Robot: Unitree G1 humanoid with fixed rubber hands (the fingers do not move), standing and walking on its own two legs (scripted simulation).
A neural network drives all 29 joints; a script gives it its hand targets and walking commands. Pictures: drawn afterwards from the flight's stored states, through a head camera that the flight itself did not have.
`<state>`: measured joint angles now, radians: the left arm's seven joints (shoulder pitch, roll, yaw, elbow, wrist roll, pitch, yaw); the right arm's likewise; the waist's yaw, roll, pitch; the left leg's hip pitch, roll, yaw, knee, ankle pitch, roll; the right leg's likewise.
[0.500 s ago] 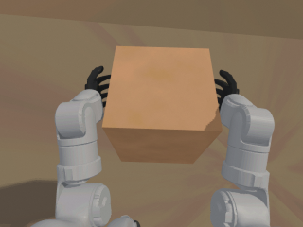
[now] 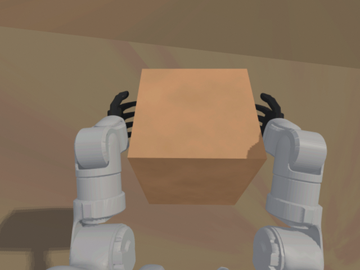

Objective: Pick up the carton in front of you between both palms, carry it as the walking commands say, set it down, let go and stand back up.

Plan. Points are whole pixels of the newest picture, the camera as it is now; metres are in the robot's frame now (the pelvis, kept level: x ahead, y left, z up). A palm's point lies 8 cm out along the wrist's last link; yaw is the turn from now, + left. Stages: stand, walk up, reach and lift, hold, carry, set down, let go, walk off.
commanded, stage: carry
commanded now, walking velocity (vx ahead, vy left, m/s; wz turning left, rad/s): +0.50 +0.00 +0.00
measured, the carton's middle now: (192, 143) +0.36 +0.02 +0.07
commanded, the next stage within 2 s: none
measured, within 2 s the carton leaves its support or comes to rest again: neither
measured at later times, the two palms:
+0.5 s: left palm (148, 35) +0.65 +0.16 +0.17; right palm (259, 45) +0.62 -0.14 +0.17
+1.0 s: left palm out of the picture +0.93 +0.17 +0.22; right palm out of the picture +0.94 -0.13 +0.22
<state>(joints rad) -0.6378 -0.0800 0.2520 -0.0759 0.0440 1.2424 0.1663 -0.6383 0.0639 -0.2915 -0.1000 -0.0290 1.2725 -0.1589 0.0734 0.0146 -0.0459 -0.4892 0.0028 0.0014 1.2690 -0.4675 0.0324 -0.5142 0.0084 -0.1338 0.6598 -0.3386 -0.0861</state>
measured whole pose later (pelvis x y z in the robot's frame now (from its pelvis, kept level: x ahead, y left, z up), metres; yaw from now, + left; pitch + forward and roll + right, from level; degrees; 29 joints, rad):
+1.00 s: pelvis +0.58 +0.00 +0.07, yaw +0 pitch +5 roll +0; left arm -0.65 -0.07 0.27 -0.11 0.00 1.21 0.17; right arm -0.64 0.10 -0.30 -0.17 -0.06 1.26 -0.17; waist 0.08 0.02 -0.03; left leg -0.77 0.05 0.04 1.16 -0.34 0.03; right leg -0.33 0.00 -0.11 0.51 -0.38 -0.07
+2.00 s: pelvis +1.18 +0.01 +0.12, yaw -1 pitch +5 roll +0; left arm -0.68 -0.07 0.26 -0.08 0.01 1.23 0.17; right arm -0.64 0.07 -0.29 -0.15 -0.05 1.27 -0.17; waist 0.05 0.00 -0.08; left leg -0.70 0.05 0.10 0.75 -0.26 0.04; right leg -0.17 -0.01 -0.10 0.46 -0.48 -0.03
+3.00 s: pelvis +1.78 +0.03 +0.17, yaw -1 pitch +4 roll +1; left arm -0.66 -0.04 0.28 -0.03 0.02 1.26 0.17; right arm -0.67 0.08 -0.26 -0.02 -0.06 1.25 -0.17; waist -0.05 -0.02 -0.07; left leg -0.55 0.01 0.16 0.67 -0.19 0.09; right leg -0.34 -0.02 -0.01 1.06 -0.51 -0.02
